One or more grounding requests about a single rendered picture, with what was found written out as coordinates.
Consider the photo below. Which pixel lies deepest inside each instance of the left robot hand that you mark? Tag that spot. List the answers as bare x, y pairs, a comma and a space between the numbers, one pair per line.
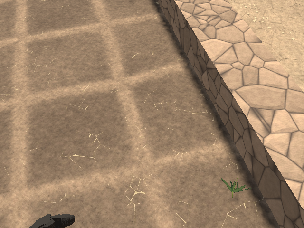
57, 221

